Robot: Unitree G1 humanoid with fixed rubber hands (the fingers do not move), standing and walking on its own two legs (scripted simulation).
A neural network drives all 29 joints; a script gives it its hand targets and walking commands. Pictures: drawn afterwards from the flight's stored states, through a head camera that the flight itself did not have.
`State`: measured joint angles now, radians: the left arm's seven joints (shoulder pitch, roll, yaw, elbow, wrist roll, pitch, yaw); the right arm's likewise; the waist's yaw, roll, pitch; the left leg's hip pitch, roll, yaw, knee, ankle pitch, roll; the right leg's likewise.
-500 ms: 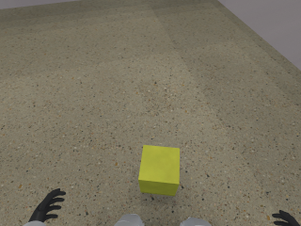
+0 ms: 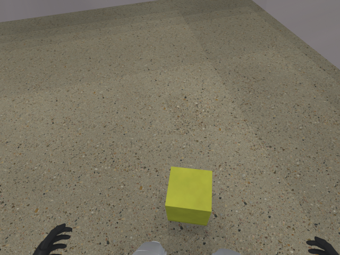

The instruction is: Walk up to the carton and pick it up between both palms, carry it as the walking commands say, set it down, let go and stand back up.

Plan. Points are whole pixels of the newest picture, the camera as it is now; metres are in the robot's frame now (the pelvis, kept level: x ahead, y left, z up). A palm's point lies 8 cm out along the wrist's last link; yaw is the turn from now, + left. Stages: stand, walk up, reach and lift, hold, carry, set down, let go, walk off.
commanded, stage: walk up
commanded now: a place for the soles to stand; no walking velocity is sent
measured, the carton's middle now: (189, 196) +0.46 -0.02 -0.61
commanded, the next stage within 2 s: reach and lift in 1.02 s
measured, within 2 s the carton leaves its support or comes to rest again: neither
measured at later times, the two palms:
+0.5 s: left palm (40, 247) +0.13 +0.33 -0.05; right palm out of the picture +0.12 -0.30 -0.07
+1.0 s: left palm (42, 245) +0.13 +0.33 -0.05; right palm out of the picture +0.13 -0.31 -0.07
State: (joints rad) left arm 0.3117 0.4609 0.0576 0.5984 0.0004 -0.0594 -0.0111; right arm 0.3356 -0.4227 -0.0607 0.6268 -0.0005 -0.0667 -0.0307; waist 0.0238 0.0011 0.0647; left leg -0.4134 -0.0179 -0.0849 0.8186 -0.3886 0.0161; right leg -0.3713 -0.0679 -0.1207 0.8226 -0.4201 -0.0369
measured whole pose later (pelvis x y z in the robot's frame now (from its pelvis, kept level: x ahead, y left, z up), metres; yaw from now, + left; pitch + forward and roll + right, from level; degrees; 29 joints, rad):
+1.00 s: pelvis +0.01 +0.00 +0.00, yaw +1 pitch -1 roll +0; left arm 0.25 0.46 0.06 0.60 0.00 -0.05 -0.01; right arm 0.33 -0.42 -0.06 0.63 0.00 -0.08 -0.03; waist 0.02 0.01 0.05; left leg -0.42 -0.01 -0.09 0.82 -0.38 0.00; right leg -0.38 -0.05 -0.11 0.83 -0.43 -0.03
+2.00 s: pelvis -0.03 +0.01 -0.04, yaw -1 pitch +33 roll -1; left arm -0.64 0.35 0.14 0.64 0.00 0.11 -0.02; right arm -0.54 -0.33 -0.15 0.63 0.04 0.09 0.01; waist -0.02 -0.01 0.02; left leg -1.20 0.00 -0.09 0.86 -0.24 -0.05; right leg -1.18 -0.04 -0.09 0.88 -0.28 -0.02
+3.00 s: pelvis -0.06 +0.02 -0.14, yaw -4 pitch +54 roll -3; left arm -1.35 0.30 0.32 0.78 0.05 0.17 0.02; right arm -1.26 -0.27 -0.37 0.78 -0.01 0.16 -0.01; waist -0.01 -0.01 0.06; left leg -1.89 0.00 -0.09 1.22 -0.29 -0.05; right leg -1.86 -0.03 -0.07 1.22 -0.31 -0.02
